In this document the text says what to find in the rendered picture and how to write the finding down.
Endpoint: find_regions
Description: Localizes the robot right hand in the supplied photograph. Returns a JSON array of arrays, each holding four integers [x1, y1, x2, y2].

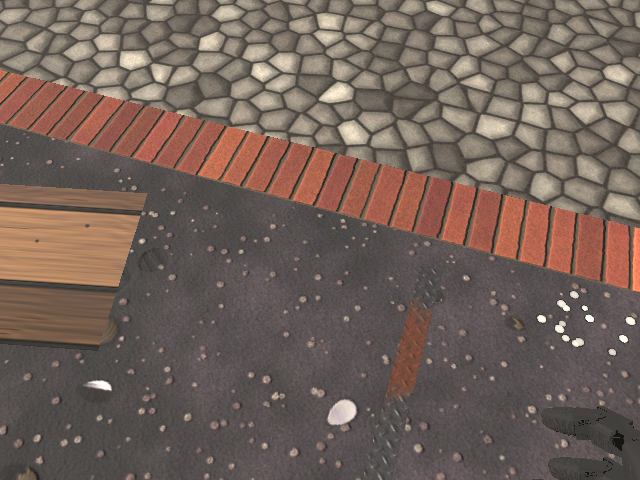
[[532, 406, 640, 480]]

